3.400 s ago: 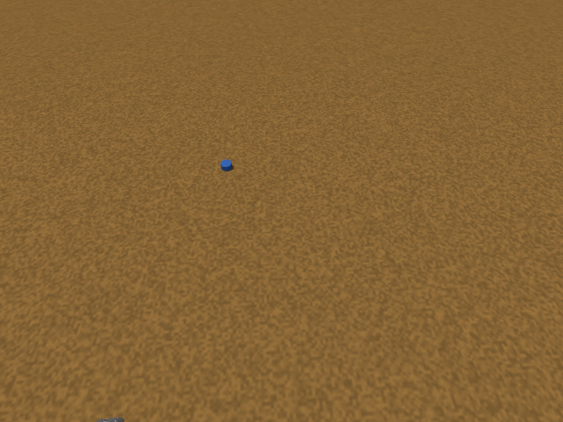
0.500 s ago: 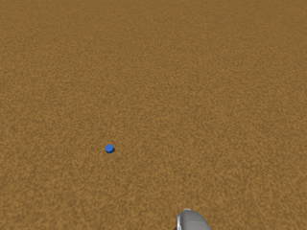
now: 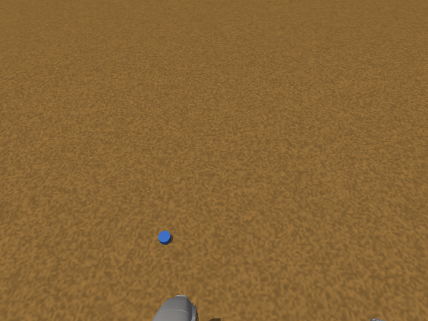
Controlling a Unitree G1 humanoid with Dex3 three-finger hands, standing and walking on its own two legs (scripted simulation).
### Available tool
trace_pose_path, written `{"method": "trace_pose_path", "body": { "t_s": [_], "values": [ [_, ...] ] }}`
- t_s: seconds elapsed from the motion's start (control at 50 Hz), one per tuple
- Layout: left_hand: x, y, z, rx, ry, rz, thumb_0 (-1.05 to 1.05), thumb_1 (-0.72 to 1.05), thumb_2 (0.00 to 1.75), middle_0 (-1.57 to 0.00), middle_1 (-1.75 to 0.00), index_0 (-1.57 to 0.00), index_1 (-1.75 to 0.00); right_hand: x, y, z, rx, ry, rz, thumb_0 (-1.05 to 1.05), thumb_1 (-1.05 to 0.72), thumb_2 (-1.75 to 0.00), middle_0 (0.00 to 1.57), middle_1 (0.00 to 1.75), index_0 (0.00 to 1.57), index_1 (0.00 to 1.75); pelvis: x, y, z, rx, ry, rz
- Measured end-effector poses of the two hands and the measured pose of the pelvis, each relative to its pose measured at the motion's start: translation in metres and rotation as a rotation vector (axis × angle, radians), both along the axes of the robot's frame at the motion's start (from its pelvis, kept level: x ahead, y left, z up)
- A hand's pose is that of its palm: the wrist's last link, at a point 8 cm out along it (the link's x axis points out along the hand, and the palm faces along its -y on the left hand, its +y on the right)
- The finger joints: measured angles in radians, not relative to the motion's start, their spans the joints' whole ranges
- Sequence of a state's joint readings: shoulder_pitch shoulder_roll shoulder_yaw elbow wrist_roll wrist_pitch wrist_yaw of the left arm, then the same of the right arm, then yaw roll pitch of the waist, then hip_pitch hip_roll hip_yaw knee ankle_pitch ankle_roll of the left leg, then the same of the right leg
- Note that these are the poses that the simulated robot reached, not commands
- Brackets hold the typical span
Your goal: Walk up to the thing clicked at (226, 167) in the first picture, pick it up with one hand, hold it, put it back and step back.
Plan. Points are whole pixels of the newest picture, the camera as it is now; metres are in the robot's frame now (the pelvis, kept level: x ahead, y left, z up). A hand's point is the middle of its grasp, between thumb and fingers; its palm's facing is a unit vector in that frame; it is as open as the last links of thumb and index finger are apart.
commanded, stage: walk up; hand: left
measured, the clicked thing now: (164, 237) +0.54 +0.31 -0.75
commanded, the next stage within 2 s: stand in 1.80 s
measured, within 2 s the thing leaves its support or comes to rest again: neither
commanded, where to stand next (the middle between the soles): +0.19 +0.03 m, yaw -1 degrees
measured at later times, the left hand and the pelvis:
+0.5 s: hand (95, 297) +0.16 +0.29 -0.15, palm faces -0.08 -0.92 -0.38, open 7.4 cm; pelvis +0.08 +0.03 -0.01, yaw -2 degrees
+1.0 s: hand (106, 279) +0.20 +0.27 -0.14, palm faces -0.05 -0.95 -0.32, open 7.4 cm; pelvis +0.10 +0.03 +0.02, yaw -3 degrees
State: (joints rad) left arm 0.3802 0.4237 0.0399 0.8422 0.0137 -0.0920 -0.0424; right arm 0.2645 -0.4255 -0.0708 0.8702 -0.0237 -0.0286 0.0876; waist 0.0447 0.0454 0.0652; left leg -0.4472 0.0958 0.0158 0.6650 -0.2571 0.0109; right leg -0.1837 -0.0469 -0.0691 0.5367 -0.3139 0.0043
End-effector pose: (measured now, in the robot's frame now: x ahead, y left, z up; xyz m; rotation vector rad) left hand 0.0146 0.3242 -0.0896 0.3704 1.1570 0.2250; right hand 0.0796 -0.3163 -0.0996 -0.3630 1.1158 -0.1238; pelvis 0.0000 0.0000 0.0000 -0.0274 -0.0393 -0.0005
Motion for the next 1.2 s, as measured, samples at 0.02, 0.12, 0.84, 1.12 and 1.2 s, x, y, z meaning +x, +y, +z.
{"method": "trace_pose_path", "body": {
  "t_s": [0.02,0.12,0.84,1.12,1.2],
  "values": [
    [0.005,0.006,-0.005,-0.004,0.009,0.003,0.0,0.9,0.89,-0.2,-0.3,-0.21,-0.3,0.009,0.004,0.001,-0.011,-0.008,0.002,0.0,-0.91,-0.9,0.2,0.3,0.2,0.3,0.008,0.005,-0.003,-0.003,0.001,0.001],
    [0.039,0.03,-0.028,-0.012,0.062,-0.001,0.0,0.9,0.89,-0.2,-0.3,-0.2,-0.3,0.041,0.023,0.008,-0.053,-0.067,-0.027,0.0,-0.91,-0.9,0.2,0.3,0.2,0.3,0.038,0.028,-0.011,0.016,-0.007,-0.008],
    [0.183,-0.008,-0.014,-0.081,0.016,-0.041,0.0,0.9,0.89,-0.2,-0.3,-0.2,-0.3,0.074,0.042,-0.007,0.007,0.102,-0.133,0.0,-0.9,-0.9,0.2,0.3,0.2,0.3,0.097,0.028,0.014,0.034,-0.002,-0.042],
    [0.173,-0.007,-0.014,-0.079,0.065,-0.008,0.0,0.9,0.89,-0.2,-0.3,-0.2,-0.3,0.099,0.038,0.001,0.001,0.065,-0.138,0.0,-0.91,-0.9,0.2,0.3,0.2,0.3,0.104,0.026,0.018,0.031,-0.006,-0.044],
    [0.168,-0.007,-0.015,-0.078,0.083,-0.002,0.0,0.9,0.89,-0.2,-0.3,-0.2,-0.3,0.099,0.042,-0.001,0.012,0.076,-0.138,0.0,-0.91,-0.9,0.2,0.3,0.2,0.3,0.105,0.026,0.018,0.03,-0.003,-0.045]
  ]
}}
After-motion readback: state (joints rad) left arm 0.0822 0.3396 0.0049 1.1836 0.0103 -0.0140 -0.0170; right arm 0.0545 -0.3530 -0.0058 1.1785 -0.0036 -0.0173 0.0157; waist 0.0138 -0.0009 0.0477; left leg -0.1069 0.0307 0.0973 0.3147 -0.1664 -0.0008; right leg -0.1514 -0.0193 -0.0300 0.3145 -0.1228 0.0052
